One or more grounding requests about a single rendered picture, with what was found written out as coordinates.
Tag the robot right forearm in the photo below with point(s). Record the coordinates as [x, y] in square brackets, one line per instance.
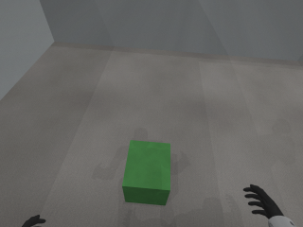
[280, 221]

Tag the carton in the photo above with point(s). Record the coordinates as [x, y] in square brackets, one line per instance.
[147, 173]

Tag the robot right hand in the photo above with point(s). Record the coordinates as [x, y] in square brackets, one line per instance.
[264, 201]

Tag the robot left hand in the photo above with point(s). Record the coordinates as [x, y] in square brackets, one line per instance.
[34, 220]

